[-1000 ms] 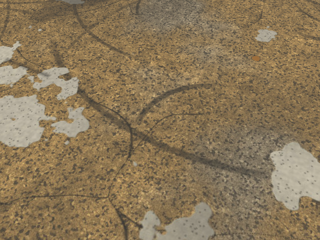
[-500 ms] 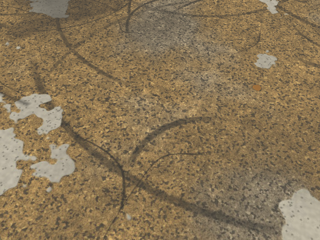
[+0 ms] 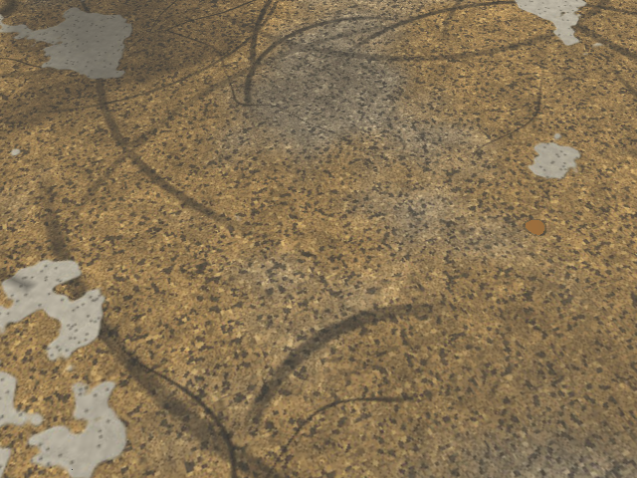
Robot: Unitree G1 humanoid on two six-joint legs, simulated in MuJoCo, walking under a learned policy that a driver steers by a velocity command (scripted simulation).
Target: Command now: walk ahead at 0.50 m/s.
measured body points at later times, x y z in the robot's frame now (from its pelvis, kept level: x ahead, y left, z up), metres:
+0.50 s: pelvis +0.27 +0.05 -0.01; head +0.30 +0.06 +0.44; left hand +0.25 +0.29 -0.16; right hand +0.38 -0.20 -0.14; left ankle +0.34 +0.11 -0.74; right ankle +0.12 -0.07 -0.65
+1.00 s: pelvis +0.54 +0.01 -0.02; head +0.57 +0.00 +0.43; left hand +0.72 +0.24 -0.13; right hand +0.46 -0.22 -0.17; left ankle +0.35 +0.11 -0.71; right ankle +0.64 -0.06 -0.74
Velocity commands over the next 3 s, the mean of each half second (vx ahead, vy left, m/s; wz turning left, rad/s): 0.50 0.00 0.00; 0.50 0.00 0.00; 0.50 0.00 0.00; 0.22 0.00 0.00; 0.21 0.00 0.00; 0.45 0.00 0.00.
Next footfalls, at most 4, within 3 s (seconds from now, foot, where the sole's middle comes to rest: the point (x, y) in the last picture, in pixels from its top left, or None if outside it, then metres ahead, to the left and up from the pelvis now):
0.38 left None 0.38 0.11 -0.78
0.96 right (371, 391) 0.68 -0.07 -0.78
1.54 left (296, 281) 0.99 0.11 -0.78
1.98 right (368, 263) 1.04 -0.08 -0.78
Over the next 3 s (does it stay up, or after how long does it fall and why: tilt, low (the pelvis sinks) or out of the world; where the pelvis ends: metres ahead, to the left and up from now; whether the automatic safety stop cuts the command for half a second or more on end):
stays up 1.28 -0.01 0.00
